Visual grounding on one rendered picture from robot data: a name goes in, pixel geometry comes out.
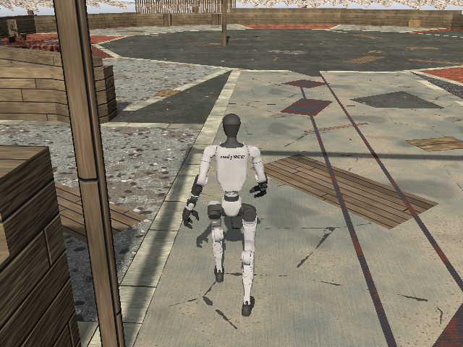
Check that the robot left upper arm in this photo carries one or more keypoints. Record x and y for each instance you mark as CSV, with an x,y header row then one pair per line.
x,y
205,163

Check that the robot right upper arm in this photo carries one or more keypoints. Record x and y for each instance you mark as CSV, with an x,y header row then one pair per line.
x,y
257,162

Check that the left robot forearm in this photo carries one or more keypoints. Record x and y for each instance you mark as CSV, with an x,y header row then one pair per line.
x,y
194,195

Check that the left robot shin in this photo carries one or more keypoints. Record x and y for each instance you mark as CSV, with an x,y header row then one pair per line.
x,y
217,251

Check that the robot left hand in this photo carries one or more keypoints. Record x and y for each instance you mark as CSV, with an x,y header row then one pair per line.
x,y
186,219

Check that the left robot thigh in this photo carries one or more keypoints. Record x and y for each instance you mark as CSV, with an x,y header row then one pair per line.
x,y
214,214

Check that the robot right hand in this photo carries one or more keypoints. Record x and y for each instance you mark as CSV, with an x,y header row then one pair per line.
x,y
256,188

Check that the right robot forearm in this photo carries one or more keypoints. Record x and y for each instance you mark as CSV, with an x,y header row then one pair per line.
x,y
263,186

